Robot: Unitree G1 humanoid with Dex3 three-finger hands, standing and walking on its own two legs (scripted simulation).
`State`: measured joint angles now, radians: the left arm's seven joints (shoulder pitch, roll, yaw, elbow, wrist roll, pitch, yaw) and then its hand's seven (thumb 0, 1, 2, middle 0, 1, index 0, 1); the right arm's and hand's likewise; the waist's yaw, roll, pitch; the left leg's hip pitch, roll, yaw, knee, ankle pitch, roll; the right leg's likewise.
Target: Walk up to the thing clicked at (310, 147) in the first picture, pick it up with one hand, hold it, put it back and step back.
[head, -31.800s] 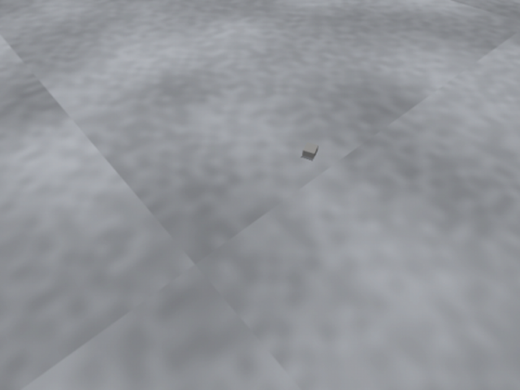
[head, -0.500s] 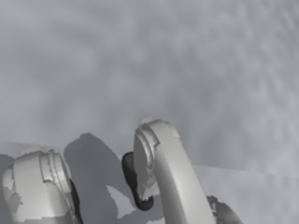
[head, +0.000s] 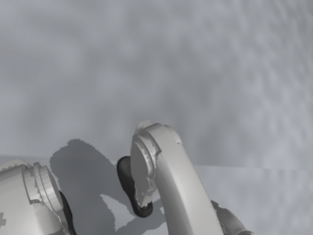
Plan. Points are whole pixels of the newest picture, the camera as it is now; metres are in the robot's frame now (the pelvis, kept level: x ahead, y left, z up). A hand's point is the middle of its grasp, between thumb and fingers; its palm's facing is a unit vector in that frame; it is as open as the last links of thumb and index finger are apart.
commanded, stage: rest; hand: left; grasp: from above
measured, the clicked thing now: out of the picture +0.48 +0.34 -0.26
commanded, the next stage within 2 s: open in 0.84 s
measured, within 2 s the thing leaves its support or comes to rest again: rests again in 0.66 s
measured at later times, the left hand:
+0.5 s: hand out of the picture +0.47 +0.33 -0.24, palm faces -0.47 -0.10 -0.88, open 9.3 cm
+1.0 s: hand out of the picture +0.47 +0.33 -0.25, palm faces -0.47 -0.11 -0.87, open 9.3 cm
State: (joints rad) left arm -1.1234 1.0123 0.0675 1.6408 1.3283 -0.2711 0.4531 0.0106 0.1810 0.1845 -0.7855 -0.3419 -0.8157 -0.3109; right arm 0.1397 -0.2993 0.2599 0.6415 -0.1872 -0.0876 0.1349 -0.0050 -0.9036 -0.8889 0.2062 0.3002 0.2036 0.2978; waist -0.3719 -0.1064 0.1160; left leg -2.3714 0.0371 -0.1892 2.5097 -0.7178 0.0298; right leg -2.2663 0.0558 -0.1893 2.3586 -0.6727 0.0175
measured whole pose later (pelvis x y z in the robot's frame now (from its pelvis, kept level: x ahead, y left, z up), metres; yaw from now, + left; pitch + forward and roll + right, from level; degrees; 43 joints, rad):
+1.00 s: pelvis +0.00 +0.00 +0.00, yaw -2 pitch +29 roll -15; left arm -1.15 1.13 0.05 1.72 1.32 -0.28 0.52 0.01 0.18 0.15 -0.80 -0.32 -0.83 -0.29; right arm 0.08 -0.36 0.35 0.58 -0.22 -0.15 0.16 0.00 -0.91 -0.89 0.21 0.30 0.20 0.30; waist -0.41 -0.16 0.19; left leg -2.36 0.04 -0.24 2.55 -0.73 0.03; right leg -2.24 0.07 -0.23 2.36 -0.66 0.03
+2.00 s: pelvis -0.01 +0.00 +0.00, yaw -3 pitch +28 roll -15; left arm -1.14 1.14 0.05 1.69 1.31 -0.29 0.50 0.00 -0.35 0.85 -0.15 -0.99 -0.18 -0.96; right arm 0.09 -0.36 0.37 0.58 -0.23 -0.16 0.16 0.00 -0.90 -0.89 0.21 0.30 0.20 0.30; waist -0.40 -0.17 0.20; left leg -2.35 0.04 -0.24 2.54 -0.72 0.03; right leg -2.23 0.08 -0.23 2.35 -0.64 0.03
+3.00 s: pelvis -0.01 +0.00 +0.01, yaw +3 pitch +33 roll -10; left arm -1.16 0.95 0.05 1.48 1.28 -0.21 0.32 0.00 -0.41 0.93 -0.15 -0.92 -0.16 -0.92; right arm 0.16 -0.31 0.20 0.64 -0.14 0.01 0.09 0.00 -0.90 -0.89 0.20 0.30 0.20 0.30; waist -0.33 -0.04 0.03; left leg -2.38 0.02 -0.14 2.43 -0.64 0.03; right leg -2.28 0.03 -0.15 2.32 -0.62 0.01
